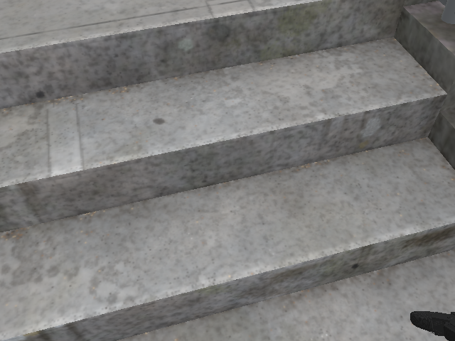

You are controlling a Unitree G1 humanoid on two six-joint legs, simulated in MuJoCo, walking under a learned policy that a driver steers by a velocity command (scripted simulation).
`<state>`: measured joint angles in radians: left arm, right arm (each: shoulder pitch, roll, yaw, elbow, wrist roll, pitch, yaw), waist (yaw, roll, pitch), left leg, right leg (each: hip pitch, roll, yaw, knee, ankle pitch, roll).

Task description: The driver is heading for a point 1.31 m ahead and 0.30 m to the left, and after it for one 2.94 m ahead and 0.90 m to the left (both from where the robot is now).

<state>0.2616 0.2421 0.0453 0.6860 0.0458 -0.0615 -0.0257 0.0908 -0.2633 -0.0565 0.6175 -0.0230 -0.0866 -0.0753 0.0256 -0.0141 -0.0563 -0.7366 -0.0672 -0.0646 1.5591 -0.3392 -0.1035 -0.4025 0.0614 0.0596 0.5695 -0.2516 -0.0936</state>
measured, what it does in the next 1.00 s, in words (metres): steps on the spot: left foot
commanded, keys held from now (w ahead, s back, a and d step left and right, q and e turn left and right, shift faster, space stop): e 0.02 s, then no key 0.98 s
